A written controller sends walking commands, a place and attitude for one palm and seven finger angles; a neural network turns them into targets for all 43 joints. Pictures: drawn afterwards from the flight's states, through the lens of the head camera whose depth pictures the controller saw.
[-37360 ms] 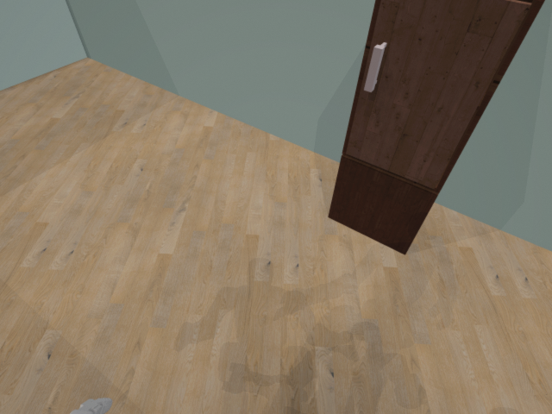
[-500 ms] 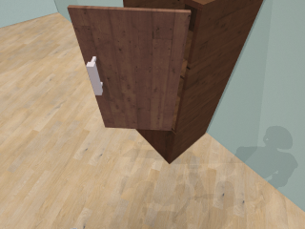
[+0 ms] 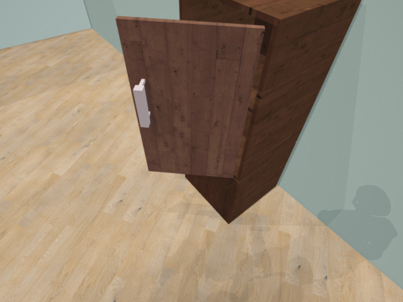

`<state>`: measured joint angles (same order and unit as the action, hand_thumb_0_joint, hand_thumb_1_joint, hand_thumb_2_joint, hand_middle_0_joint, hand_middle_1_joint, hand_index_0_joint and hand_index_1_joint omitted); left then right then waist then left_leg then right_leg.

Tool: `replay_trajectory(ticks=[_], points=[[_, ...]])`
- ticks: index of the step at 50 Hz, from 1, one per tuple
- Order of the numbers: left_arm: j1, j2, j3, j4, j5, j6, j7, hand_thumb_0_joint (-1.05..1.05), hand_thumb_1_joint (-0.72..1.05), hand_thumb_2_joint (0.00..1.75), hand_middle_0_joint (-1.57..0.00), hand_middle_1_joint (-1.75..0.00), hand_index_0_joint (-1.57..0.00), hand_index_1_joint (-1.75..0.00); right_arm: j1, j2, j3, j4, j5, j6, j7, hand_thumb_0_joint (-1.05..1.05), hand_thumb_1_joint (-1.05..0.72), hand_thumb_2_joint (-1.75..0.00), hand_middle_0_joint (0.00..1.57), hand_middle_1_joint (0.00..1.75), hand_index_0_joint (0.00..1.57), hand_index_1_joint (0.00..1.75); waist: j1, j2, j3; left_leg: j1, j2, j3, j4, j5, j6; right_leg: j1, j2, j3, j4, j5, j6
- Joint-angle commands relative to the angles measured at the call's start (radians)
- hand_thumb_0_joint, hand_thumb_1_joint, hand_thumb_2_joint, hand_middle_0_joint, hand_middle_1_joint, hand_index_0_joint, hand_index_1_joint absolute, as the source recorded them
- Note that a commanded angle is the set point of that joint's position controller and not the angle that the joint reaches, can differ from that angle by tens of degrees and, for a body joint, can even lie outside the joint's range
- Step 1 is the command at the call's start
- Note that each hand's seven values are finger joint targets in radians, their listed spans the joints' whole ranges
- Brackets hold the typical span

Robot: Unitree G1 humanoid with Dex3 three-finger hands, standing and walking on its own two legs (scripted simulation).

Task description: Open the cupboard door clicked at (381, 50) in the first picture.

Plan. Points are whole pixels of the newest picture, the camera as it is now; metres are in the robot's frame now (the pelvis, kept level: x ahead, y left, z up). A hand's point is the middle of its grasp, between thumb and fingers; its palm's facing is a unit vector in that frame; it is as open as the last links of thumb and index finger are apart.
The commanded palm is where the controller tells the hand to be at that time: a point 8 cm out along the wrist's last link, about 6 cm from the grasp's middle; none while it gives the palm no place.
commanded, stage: come to a stop and stand still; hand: left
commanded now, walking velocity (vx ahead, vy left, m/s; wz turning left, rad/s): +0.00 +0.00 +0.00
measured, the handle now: (144, 103) +0.63 +0.21 +0.03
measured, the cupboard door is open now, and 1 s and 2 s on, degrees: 46 46 46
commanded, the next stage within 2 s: look again from close up in 0.82 s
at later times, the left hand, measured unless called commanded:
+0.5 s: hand out of the picture -0.07 +0.16 -0.17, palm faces +0.03 -0.98 -0.18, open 7.4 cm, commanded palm none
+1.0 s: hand out of the picture -0.04 +0.13 -0.17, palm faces +0.05 -0.99 -0.14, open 7.4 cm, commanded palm none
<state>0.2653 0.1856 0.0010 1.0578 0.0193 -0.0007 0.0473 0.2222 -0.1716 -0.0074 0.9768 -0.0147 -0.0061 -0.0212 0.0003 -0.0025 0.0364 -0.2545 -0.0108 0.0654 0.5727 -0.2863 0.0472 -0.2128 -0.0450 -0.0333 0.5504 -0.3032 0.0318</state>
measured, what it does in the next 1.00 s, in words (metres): stands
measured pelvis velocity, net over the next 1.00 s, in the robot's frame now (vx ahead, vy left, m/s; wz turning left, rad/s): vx -0.03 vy -0.02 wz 0.01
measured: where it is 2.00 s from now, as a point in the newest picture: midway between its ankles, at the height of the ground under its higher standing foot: outside the picture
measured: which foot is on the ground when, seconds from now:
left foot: down 0.00-1.00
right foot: down 0.00-1.00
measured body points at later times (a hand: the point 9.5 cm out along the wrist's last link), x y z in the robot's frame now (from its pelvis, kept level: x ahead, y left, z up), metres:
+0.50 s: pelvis -0.04 +0.00 +0.01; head -0.05 +0.00 +0.46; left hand -0.07 +0.22 -0.16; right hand -0.03 -0.24 -0.15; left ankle +0.01 +0.09 -0.73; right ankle +0.00 -0.14 -0.73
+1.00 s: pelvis -0.03 -0.02 +0.01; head -0.04 -0.01 +0.46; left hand -0.05 +0.18 -0.16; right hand -0.05 -0.23 -0.15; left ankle +0.01 +0.09 -0.73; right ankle +0.00 -0.14 -0.73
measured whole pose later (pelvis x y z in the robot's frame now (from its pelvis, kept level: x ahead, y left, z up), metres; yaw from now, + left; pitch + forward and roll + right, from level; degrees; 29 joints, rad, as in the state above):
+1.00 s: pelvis -0.03 -0.02 +0.01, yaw +0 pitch -1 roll +0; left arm 0.34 0.12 0.00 1.08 0.02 -0.02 0.03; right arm 0.33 -0.11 0.00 1.11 -0.02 -0.01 -0.02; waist 0.00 -0.02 0.00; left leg -0.27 0.01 0.05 0.47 -0.18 0.02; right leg -0.24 -0.02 -0.05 0.47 -0.21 0.00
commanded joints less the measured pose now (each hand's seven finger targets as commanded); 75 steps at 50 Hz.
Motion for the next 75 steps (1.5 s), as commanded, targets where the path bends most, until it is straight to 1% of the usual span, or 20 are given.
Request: replay_trajectory(ticks=[1, 3, 6, 7, 11, 14, 17, 19, 22, 23, 26, 30, 36, 38, 43, 49, 56, 63, 72, 75], points=[[0.051, 0.086, 0.013, -0.061, 0.001, -0.005, 0.001, 0.0, 0.9, 0.9, -0.2, -0.3, -0.2, -0.3, 0.033, -0.116, -0.022, -0.059, 0.001, -0.008, -0.003, 0.0, -0.9, -0.9, 0.2, 0.3, 0.2, 0.3, 0.002, -0.002, 0.047, -0.044, 0.125, -0.147, -0.16, 0.151, 0.005, -0.035, -0.045, 0.057, -0.09, 0.059, -0.057], [0.048, 0.091, 0.011, -0.068, 0.004, -0.002, -0.005, 0.0, 0.9, 0.9, -0.2, -0.3, -0.2, -0.3, 0.037, -0.121, -0.024, -0.06, -0.002, -0.005, 0.002, 0.0, -0.9, -0.9, 0.2, 0.3, 0.2, 0.3, -0.004, 0.022, 0.089, -0.078, 0.114, -0.158, -0.215, -0.014, 0.002, -0.063, -0.044, 0.06, -0.1, 0.013, -0.061], [0.078, 0.091, 0.013, -0.073, 0.006, 0.003, -0.009, 0.0, 0.9, 0.9, -0.2, -0.3, -0.2, -0.3, 0.038, -0.139, -0.03, -0.059, -0.005, -0.003, 0.007, 0.0, -0.9, -0.9, 0.2, 0.3, 0.2, 0.3, 0.001, 0.046, 0.086, -0.123, 0.126, -0.192, -0.296, -0.218, 0.004, -0.053, -0.027, 0.04, -0.089, -0.022, -0.055], [0.091, 0.089, 0.013, -0.072, 0.008, 0.001, -0.01, 0.0, 0.9, 0.9, -0.2, -0.3, -0.2, -0.3, 0.035, -0.137, -0.031, -0.059, -0.005, -0.004, 0.007, 0.0, -0.9, -0.9, 0.2, 0.3, 0.2, 0.3, 0.007, 0.05, 0.069, -0.12, 0.128, -0.192, -0.302, -0.209, 0.009, -0.034, -0.029, 0.031, -0.086, 0.004, -0.056], [0.13, 0.083, 0.012, -0.067, 0.009, 0.0, -0.013, 0.0, 0.9, 0.9, -0.2, -0.3, -0.2, -0.3, 0.041, -0.143, -0.033, -0.054, -0.005, -0.002, 0.009, 0.0, -0.9, -0.9, 0.2, 0.3, 0.2, 0.3, 0.01, 0.033, 0.049, -0.129, 0.126, -0.192, -0.317, -0.264, 0.008, -0.035, -0.028, 0.034, -0.103, -0.032, -0.051], [0.141, 0.082, 0.013, -0.065, 0.009, -0.006, -0.014, 0.0, 0.9, 0.9, -0.2, -0.3, -0.2, -0.3, 0.053, -0.131, -0.03, -0.041, -0.004, -0.003, 0.01, 0.0, -0.9, -0.9, 0.2, 0.3, 0.2, 0.3, 0.007, 0.001, 0.04, -0.117, 0.113, -0.176, -0.294, -0.234, 0.006, -0.051, -0.039, 0.058, -0.136, -0.063, -0.054], [0.142, 0.08, 0.012, -0.059, 0.006, -0.011, -0.014, 0.0, 0.9, 0.9, -0.2, -0.3, -0.2, -0.3, 0.08, -0.118, -0.026, -0.018, -0.002, -0.006, 0.008, 0.0, -0.9, -0.9, 0.2, 0.3, 0.2, 0.3, -0.001, -0.003, 0.035, -0.082, 0.108, -0.168, -0.278, -0.185, 0.003, -0.076, -0.05, 0.075, -0.163, -0.075, -0.058], [0.15, 0.075, 0.011, -0.052, 0.005, -0.012, -0.014, 0.0, 0.9, 0.9, -0.2, -0.3, -0.2, -0.3, 0.09, -0.112, -0.025, -0.004, -0.002, -0.006, 0.009, 0.0, -0.9, -0.9, 0.2, 0.3, 0.2, 0.3, -0.002, 0.006, 0.048, -0.092, 0.105, -0.164, -0.277, -0.195, 0.0, -0.091, -0.052, 0.083, -0.174, -0.1, -0.058], [0.165, 0.07, 0.01, -0.038, 0.005, -0.014, -0.013, 0.0, 0.9, 0.9, -0.2, -0.3, -0.2, -0.3, 0.108, -0.101, -0.021, 0.016, -0.001, -0.006, 0.007, 0.0, -0.9, -0.9, 0.2, 0.3, 0.2, 0.3, 0.0, -0.002, 0.057, -0.1, 0.105, -0.16, -0.273, -0.182, -0.002, -0.086, -0.053, 0.086, -0.183, -0.097, -0.059], [0.17, 0.065, 0.01, -0.034, 0.003, -0.015, -0.014, 0.0, 0.9, 0.9, -0.2, -0.3, -0.2, -0.3, 0.115, -0.099, -0.02, 0.022, 0.0, -0.008, 0.006, 0.0, -0.9, -0.9, 0.2, 0.3, 0.2, 0.3, 0.0, 0.018, 0.049, -0.096, 0.103, -0.158, -0.271, -0.172, -0.004, -0.085, -0.055, 0.09, -0.184, -0.093, -0.06], [0.175, 0.058, 0.009, -0.021, 0.001, -0.019, -0.013, 0.0, 0.9, 0.9, -0.2, -0.3, -0.2, -0.3, 0.131, -0.085, -0.016, 0.046, 0.0, -0.012, 0.005, 0.0, -0.9, -0.9, 0.2, 0.3, 0.2, 0.3, 0.002, 0.018, 0.049, -0.095, 0.103, -0.15, -0.266, -0.152, -0.008, -0.079, -0.057, 0.09, -0.185, -0.077, -0.062], [0.176, 0.046, 0.008, -0.009, 0.0, -0.02, -0.012, 0.0, 0.9, 0.9, -0.2, -0.3, -0.2, -0.3, 0.151, -0.07, -0.012, 0.066, 0.002, -0.012, 0.003, 0.0, -0.9, -0.9, 0.2, 0.3, 0.2, 0.3, 0.0, -0.006, 0.064, -0.101, 0.098, -0.147, -0.256, -0.13, -0.01, -0.083, -0.059, 0.094, -0.196, -0.086, -0.064], [0.18, 0.031, 0.011, -0.002, -0.002, -0.023, -0.01, 0.0, 0.9, 0.9, -0.2, -0.3, -0.2, -0.3, 0.17, -0.049, -0.01, 0.088, 0.0, -0.015, 0.0, 0.0, -0.9, -0.9, 0.2, 0.3, 0.2, 0.3, 0.003, 0.015, 0.046, -0.091, 0.098, -0.136, -0.246, -0.094, -0.015, -0.066, -0.061, 0.089, -0.192, -0.052, -0.068], [0.174, 0.027, 0.011, -0.002, -0.002, -0.024, -0.009, 0.0, 0.9, 0.9, -0.2, -0.3, -0.2, -0.3, 0.17, -0.042, -0.01, 0.093, 0.001, -0.015, 0.0, 0.0, -0.9, -0.9, 0.2, 0.3, 0.2, 0.3, 0.001, -0.003, 0.057, -0.092, 0.095, -0.134, -0.239, -0.076, -0.016, -0.071, -0.061, 0.09, -0.195, -0.049, -0.07], [0.17, 0.02, 0.012, -0.001, -0.002, -0.024, -0.008, 0.0, 0.9, 0.9, -0.2, -0.3, -0.2, -0.3, 0.176, -0.03, -0.011, 0.099, 0.001, -0.014, -0.001, 0.0, -0.9, -0.9, 0.2, 0.3, 0.2, 0.3, 0.0, -0.003, 0.066, -0.085, 0.094, -0.128, -0.235, -0.068, -0.019, -0.083, -0.059, 0.094, -0.205, -0.057, -0.07], [0.167, 0.013, 0.014, -0.003, -0.003, -0.027, -0.008, 0.0, 0.9, 0.9, -0.2, -0.3, -0.2, -0.3, 0.171, -0.026, -0.01, 0.1, 0.001, -0.019, -0.003, 0.0, -0.9, -0.9, 0.2, 0.3, 0.2, 0.3, 0.001, 0.008, 0.045, -0.064, 0.097, -0.123, -0.231, -0.02, -0.022, -0.061, -0.057, 0.091, -0.196, 0.003, -0.07], [0.162, 0.013, 0.014, -0.001, -0.004, -0.028, -0.008, 0.0, 0.9, 0.9, -0.2, -0.3, -0.2, -0.3, 0.169, -0.023, -0.009, 0.106, 0.001, -0.018, -0.004, 0.0, -0.9, -0.9, 0.2, 0.3, 0.2, 0.3, 0.0, 0.002, 0.049, -0.048, 0.098, -0.118, -0.235, -0.008, -0.024, -0.061, -0.058, 0.088, -0.207, 0.004, -0.07], [0.168, 0.012, 0.013, 0.006, -0.004, -0.03, -0.008, 0.0, 0.9, 0.9, -0.2, -0.3, -0.2, -0.3, 0.16, -0.025, -0.008, 0.109, 0.003, -0.021, -0.006, 0.0, -0.9, -0.9, 0.2, 0.3, 0.2, 0.3, 0.003, 0.01, 0.034, -0.025, 0.1, -0.114, -0.235, 0.039, -0.025, -0.036, -0.059, 0.086, -0.208, 0.055, -0.069], [0.172, 0.012, 0.011, 0.013, -0.003, -0.029, -0.008, 0.0, 0.9, 0.9, -0.2, -0.3, -0.2, -0.3, 0.157, -0.024, -0.006, 0.117, 0.003, -0.018, -0.007, 0.0, -0.9, -0.9, 0.2, 0.3, 0.2, 0.3, 0.004, -0.002, 0.062, -0.023, 0.104, -0.114, -0.25, 0.022, -0.026, -0.043, -0.055, 0.085, -0.221, 0.044, -0.069], [0.178, 0.011, 0.012, 0.015, -0.003, -0.031, -0.008, 0.0, 0.9, 0.9, -0.2, -0.3, -0.2, -0.3, 0.165, -0.028, -0.007, 0.12, 0.001, -0.02, -0.006, 0.0, -0.9, -0.9, 0.2, 0.3, 0.2, 0.3, 0.004, 0.016, 0.027, -0.006, 0.098, -0.104, -0.242, 0.011, -0.028, -0.025, -0.058, 0.088, -0.216, 0.029, -0.071]])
